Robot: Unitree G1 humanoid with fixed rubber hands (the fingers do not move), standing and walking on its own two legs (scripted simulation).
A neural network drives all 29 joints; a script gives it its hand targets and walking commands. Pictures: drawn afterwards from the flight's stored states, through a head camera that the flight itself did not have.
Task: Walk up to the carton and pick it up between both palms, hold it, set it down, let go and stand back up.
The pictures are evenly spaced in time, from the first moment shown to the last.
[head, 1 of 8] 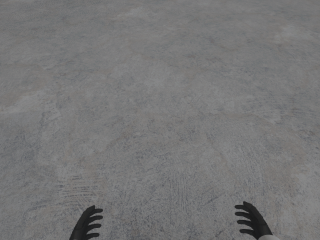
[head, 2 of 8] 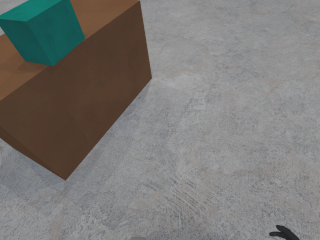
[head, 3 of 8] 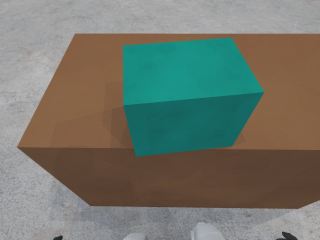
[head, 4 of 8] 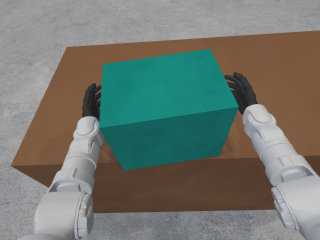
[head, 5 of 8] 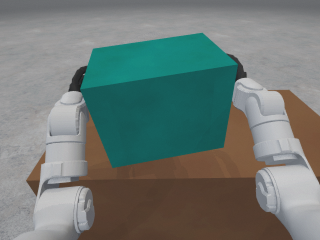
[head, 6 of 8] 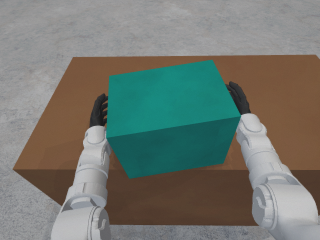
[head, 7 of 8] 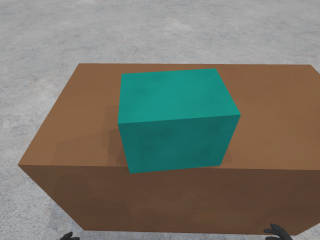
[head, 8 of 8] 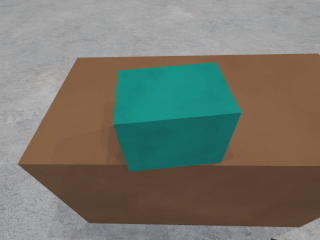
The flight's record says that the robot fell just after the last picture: no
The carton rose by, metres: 0.20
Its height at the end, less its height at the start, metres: +0.00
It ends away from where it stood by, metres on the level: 0.01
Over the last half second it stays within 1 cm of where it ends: yes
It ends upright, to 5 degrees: yes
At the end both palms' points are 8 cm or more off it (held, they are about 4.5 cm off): yes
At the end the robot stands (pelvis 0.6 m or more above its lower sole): yes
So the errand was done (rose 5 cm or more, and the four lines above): yes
